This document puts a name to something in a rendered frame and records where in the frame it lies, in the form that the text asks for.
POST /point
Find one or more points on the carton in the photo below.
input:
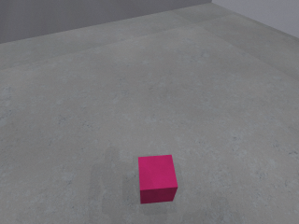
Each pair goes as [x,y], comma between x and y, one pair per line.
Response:
[157,179]

